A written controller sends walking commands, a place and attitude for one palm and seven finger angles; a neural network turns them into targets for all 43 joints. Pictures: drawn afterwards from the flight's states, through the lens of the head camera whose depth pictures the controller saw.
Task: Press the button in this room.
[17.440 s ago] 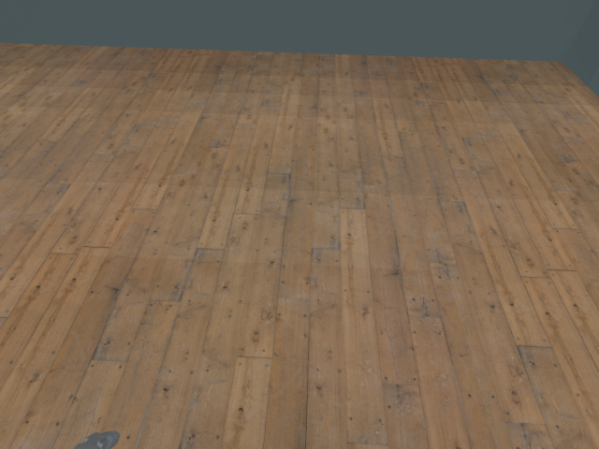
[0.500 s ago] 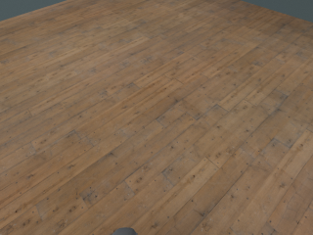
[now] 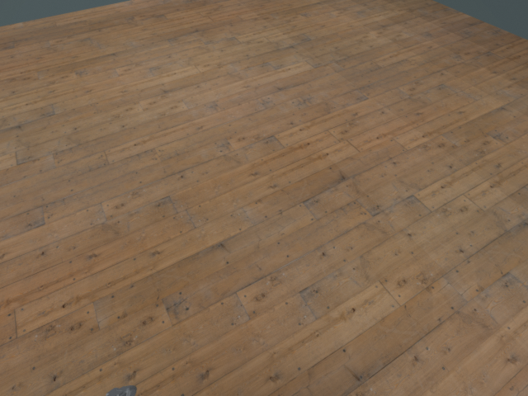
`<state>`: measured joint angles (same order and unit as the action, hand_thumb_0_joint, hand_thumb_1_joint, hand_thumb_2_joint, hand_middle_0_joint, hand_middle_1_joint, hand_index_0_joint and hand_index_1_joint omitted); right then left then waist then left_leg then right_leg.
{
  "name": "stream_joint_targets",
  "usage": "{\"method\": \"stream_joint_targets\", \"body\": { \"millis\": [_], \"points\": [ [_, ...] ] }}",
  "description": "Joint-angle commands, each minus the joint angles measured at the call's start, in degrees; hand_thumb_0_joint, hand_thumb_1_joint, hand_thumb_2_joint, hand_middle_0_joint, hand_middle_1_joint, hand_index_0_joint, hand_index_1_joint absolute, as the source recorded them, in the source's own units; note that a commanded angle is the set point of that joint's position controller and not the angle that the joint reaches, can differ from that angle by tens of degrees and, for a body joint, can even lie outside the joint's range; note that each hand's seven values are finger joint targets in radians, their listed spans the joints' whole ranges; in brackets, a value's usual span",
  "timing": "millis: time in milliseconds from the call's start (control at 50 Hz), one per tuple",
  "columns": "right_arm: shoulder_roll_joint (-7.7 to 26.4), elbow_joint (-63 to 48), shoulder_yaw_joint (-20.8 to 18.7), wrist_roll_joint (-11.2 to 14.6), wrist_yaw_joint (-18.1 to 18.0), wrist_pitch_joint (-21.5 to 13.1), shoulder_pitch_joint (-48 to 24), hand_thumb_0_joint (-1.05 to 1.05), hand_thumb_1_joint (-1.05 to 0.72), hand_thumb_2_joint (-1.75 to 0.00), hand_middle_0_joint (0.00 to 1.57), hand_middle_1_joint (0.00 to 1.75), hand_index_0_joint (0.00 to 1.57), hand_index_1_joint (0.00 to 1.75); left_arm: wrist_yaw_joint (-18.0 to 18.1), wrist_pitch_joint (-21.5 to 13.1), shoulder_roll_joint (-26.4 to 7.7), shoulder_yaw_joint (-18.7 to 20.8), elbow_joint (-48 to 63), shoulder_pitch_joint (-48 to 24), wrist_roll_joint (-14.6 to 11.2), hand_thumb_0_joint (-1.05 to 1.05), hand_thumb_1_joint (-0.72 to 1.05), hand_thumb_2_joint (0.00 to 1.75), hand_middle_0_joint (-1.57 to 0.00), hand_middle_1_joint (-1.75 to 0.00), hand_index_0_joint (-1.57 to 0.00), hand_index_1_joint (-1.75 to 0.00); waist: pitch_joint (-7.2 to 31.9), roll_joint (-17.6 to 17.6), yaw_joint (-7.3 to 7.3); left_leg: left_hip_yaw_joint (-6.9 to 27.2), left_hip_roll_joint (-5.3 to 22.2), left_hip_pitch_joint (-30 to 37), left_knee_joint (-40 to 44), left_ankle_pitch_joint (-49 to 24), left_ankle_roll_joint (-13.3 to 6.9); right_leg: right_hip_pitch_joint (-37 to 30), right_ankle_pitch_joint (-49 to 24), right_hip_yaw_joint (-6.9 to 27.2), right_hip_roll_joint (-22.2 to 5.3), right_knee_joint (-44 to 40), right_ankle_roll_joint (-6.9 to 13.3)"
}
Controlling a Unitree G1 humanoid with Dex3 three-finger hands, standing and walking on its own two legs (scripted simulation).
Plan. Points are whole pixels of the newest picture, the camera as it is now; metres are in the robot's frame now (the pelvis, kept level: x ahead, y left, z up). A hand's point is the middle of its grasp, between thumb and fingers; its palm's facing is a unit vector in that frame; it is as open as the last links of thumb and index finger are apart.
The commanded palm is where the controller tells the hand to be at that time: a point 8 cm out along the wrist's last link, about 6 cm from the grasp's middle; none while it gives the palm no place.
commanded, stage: turn or walk to find it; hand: left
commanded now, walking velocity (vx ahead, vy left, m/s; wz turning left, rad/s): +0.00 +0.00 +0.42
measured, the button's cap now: out of the picture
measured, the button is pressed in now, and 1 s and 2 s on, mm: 0 0 0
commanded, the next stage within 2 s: none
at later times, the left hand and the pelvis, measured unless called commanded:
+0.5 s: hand out of the picture -0.04 +0.21 -0.19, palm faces +0.29 -0.93 -0.24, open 7.4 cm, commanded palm none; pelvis -0.02 +0.01 -0.01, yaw +14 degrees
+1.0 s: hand out of the picture -0.01 +0.17 -0.14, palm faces +0.44 -0.85 -0.29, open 7.4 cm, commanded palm none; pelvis -0.02 -0.05 +0.00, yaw +26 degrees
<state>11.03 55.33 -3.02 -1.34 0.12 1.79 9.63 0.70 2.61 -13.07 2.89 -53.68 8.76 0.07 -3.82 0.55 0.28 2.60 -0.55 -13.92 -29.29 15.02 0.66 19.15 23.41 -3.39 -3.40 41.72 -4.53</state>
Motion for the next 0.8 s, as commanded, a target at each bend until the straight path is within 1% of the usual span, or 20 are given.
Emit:
{"method": "stream_joint_targets", "body": {
  "millis": [0, 20, 40, 60, 80, 120, 160, 240, 300, 360, 400, 420, 440, 460, 480, 500, 540, 580, 720, 780],
  "points": [
    [8.11, -4.45, -2.78, 0.94, -0.21, -0.72, 0.01, 0.00, -0.90, -0.90, 0.20, 0.30, 0.20, 0.30, 0.76, -3.09, -8.81, 1.73, 1.61, 9.75, 1.07, 0.00, 0.90, 0.90, -0.20, -0.30, -0.20, -0.30, 7.78, -3.52, -2.86, 6.05, 4.43, -9.33, -7.07, -7.10, -2.33, -18.34, -15.01, 6.85, -8.23, -22.37, 2.70],
    [4.91, -6.24, -2.08, 0.91, 0.05, -0.68, -0.19, 0.00, -0.90, -0.90, 0.20, 0.30, 0.20, 0.30, 1.06, -3.26, -13.34, 2.65, 2.16, 9.72, 1.65, 0.00, 0.90, 0.90, -0.20, -0.30, -0.20, -0.30, 5.62, -17.58, -3.06, -0.77, -2.94, -18.49, -19.10, 15.90, 0.86, -19.39, -21.76, 20.07, -21.46, -24.64, 9.16],
    [7.97, -6.29, -2.95, 0.50, -0.16, 0.57, -1.04, 0.00, -0.90, -0.90, 0.20, 0.30, 0.20, 0.30, 1.32, -3.28, -12.85, 3.00, 2.72, 9.67, 1.09, 0.00, 0.90, 0.90, -0.20, -0.30, -0.20, -0.30, 5.58, -17.37, -3.93, 2.33, -0.68, -16.00, -29.60, 19.07, 0.52, -10.88, -18.43, 21.36, -24.78, -27.13, 12.72],
    [7.89, -5.53, -3.29, 0.43, 0.01, 1.06, -2.09, 0.00, -0.90, -0.90, 0.20, 0.30, 0.20, 0.30, 1.36, -3.01, -11.71, 2.75, 3.62, 6.22, 1.07, 0.00, 0.90, 0.90, -0.20, -0.30, -0.20, -0.30, 1.61, -13.14, -2.56, 3.46, 0.01, -16.46, -36.58, 16.34, 0.25, -5.72, -12.28, 20.22, -22.30, -28.02, 13.40],
    [7.74, -4.40, -3.27, 0.26, 0.40, 1.21, -1.40, 0.00, -0.90, -0.90, 0.20, 0.30, 0.20, 0.30, 1.27, -2.96, -10.03, 2.34, 4.31, 3.24, 1.06, 0.00, 0.90, 0.90, -0.20, -0.30, -0.20, -0.30, -0.52, -9.59, -1.22, 3.06, 1.08, -17.14, -40.08, 12.58, 0.40, -3.81, -10.23, 15.78, -19.61, -27.55, 12.53],
    [6.87, -2.71, -2.97, 0.01, 0.96, 1.45, 1.81, 0.00, -0.90, -0.90, 0.20, 0.30, 0.20, 0.30, 1.13, -3.19, -7.70, 1.60, 5.34, 0.17, 1.13, 0.00, 0.90, 0.90, -0.20, -0.30, -0.20, -0.30, 0.00, -9.16, 0.69, 1.13, 1.79, -16.18, -41.89, 7.02, 1.46, -3.49, -11.77, 7.46, -15.33, -26.07, 10.28],
    [6.40, -2.36, -2.75, 0.12, 1.12, 1.43, 2.47, 0.00, -0.90, -0.90, 0.20, 0.30, 0.20, 0.30, 1.33, -3.37, -7.34, 1.62, 5.15, 0.89, 1.37, 0.00, 0.90, 0.90, -0.20, -0.30, -0.20, -0.30, 1.36, -10.02, 0.48, -0.32, 2.23, -15.28, -39.35, 6.23, 2.30, -5.49, -14.22, 4.62, -14.89, -25.57, 10.03],
    [5.63, -3.19, -1.96, 0.48, 0.92, 1.05, -1.70, 0.00, -0.90, -0.90, 0.20, 0.30, 0.20, 0.30, 1.25, -3.29, -8.97, 2.10, 2.78, 5.98, 1.54, 0.00, 0.90, 0.90, -0.20, -0.30, -0.20, -0.30, 2.74, -9.23, -2.33, -3.04, 2.58, -14.13, -27.56, 10.73, 3.06, -12.17, -24.26, 3.06, -16.85, -23.09, 11.84],
    [5.00, -3.58, -1.20, 0.79, 0.76, 0.55, -3.62, 0.00, -0.90, -0.90, 0.20, 0.30, 0.20, 0.30, 1.02, -3.05, -10.56, 2.43, 1.35, 8.85, 1.66, 0.00, 0.90, 0.90, -0.20, -0.30, -0.20, -0.30, 4.50, -11.20, -3.85, -5.27, 2.08, -11.62, -20.10, 12.24, 2.79, -14.96, -33.15, 1.91, -17.39, -20.22, 12.49],
    [4.77, -3.10, -0.85, 1.07, 0.47, -0.18, -1.33, 0.00, -0.90, -0.90, 0.20, 0.30, 0.20, 0.30, 1.07, -2.76, -11.23, 2.93, 0.86, 7.58, 1.70, 0.00, 0.90, 0.90, -0.20, -0.30, -0.20, -0.30, 6.56, -11.71, -2.57, -7.03, 1.98, -7.15, -9.72, 10.64, 2.18, -16.03, -35.53, 0.50, -17.80, -16.43, 11.94],
    [5.89, -2.09, -1.05, 0.88, 0.44, -0.77, 2.25, 0.00, -0.90, -0.90, 0.20, 0.30, 0.20, 0.30, 0.95, -2.31, -10.92, 2.91, 0.74, 6.43, 1.02, 0.00, 0.90, 0.90, -0.20, -0.30, -0.20, -0.30, 7.71, -8.83, -0.30, -7.99, 2.01, 2.40, 3.13, -1.05, 1.42, -11.20, -31.23, -3.22, -15.99, -10.77, 7.89],
    [9.07, -1.87, -1.72, 0.69, 0.46, -1.36, 3.99, 0.00, -0.90, -0.90, 0.20, 0.30, 0.20, 0.30, 0.76, -1.84, -9.00, 2.70, 1.22, 6.76, 0.49, 0.00, 0.90, 0.90, -0.20, -0.30, -0.20, -0.30, 8.70, -0.66, 0.87, -1.51, 6.91, 10.53, 8.16, -8.84, -0.60, -2.76, -21.59, -5.80, -12.75, -3.35, 4.68],
    [14.28, -2.33, -2.98, 0.30, 0.31, -1.49, 5.58, 0.00, -0.90, -0.90, 0.20, 0.30, 0.20, 0.30, 0.29, -1.53, -5.16, 1.77, 2.98, 6.02, 0.39, 0.00, 0.90, 0.90, -0.20, -0.30, -0.20, -0.30, 7.41, 16.08, 1.74, 15.13, 20.22, 15.65, 10.11, -25.38, -6.04, 11.23, 5.40, -7.90, -5.21, 7.61, 0.61],
    [16.17, -1.29, -3.29, 0.28, -0.14, -1.00, 8.27, 0.00, -0.90, -0.90, 0.20, 0.30, 0.20, 0.30, 0.55, -0.93, -4.71, 1.01, 4.48, 2.05, 0.86, 0.00, 0.90, 0.90, -0.20, -0.30, -0.20, -0.30, 6.72, 15.61, 3.85, 17.52, 24.13, 10.83, 11.47, -28.14, -10.81, 11.32, 13.72, -3.28, -3.84, 15.00, 0.61],
    [14.90, -0.70, -3.15, 0.14, -0.84, -1.16, 7.49, 0.00, -0.90, -0.90, 0.20, 0.30, 0.20, 0.30, 0.85, -0.48, -4.68, 1.24, 4.20, -0.50, 0.85, 0.00, 0.90, 0.90, -0.20, -0.30, -0.20, -0.30, 5.36, 16.15, 3.55, 16.71, 21.81, 8.76, 11.40, -28.12, -10.85, 12.64, 11.66, 0.36, -3.76, 18.73, 0.67],
    [13.34, -1.19, -2.61, 0.09, -1.22, -1.05, 4.58, 0.00, -0.90, -0.90, 0.20, 0.30, 0.20, 0.30, 0.54, -0.40, -5.27, 1.57, 3.45, -0.94, 0.61, 0.00, 0.90, 0.90, -0.20, -0.30, -0.20, -0.30, 3.02, 14.33, 2.44, 14.19, 19.52, 6.76, 11.21, -26.04, -10.71, 13.10, 7.81, 1.50, -3.95, 21.14, 0.69],
    [11.13, -2.44, -1.74, 0.22, -1.37, -1.53, 1.00, 0.00, -0.90, -0.90, 0.20, 0.30, 0.20, 0.30, -0.11, -0.75, -5.34, 1.60, 1.71, 1.51, 0.66, 0.00, 0.90, 0.90, -0.20, -0.30, -0.20, -0.30, 3.76, 9.11, 0.13, 9.09, 15.80, 7.55, 9.75, -29.36, -9.59, 12.31, 2.25, 1.42, -3.43, 21.98, 0.22],
    [11.06, -2.32, -1.81, 0.32, -1.38, -1.85, 1.83, 0.00, -0.90, -0.90, 0.20, 0.30, 0.20, 0.30, -0.14, -0.92, -5.06, 1.45, 1.27, 1.82, 0.59, 0.00, 0.90, 0.90, -0.20, -0.30, -0.20, -0.30, 5.13, 7.09, 0.35, 7.38, 14.28, 9.48, 9.02, -33.24, -9.35, 11.56, 0.99, 1.56, -2.81, 20.73, -0.25],
    [11.75, -2.61, -2.83, -0.05, -1.00, -1.11, 2.79, 0.00, -0.90, -0.90, 0.20, 0.30, 0.20, 0.30, 0.29, -0.95, -3.90, 0.86, 3.60, -0.88, 0.31, 0.00, 0.90, 0.90, -0.20, -0.30, -0.20, -0.30, 5.00, 8.09, 1.50, 11.74, 14.17, 7.93, 7.85, -30.04, -10.49, 6.67, 3.22, 1.18, -0.73, 7.19, -0.40],
    [11.93, -3.42, -3.04, -0.15, -0.71, -0.68, 0.81, 0.00, -0.90, -0.90, 0.20, 0.30, 0.20, 0.30, 0.33, -1.41, -4.07, 0.89, 3.33, 2.12, 0.12, 0.00, 0.90, 0.90, -0.20, -0.30, -0.20, -0.30, 5.24, 9.25, 0.12, 13.03, 12.55, 3.00, 6.47, -26.81, -9.29, -1.00, -0.34, -0.26, 1.16, -2.43, 0.26]
  ]
}}
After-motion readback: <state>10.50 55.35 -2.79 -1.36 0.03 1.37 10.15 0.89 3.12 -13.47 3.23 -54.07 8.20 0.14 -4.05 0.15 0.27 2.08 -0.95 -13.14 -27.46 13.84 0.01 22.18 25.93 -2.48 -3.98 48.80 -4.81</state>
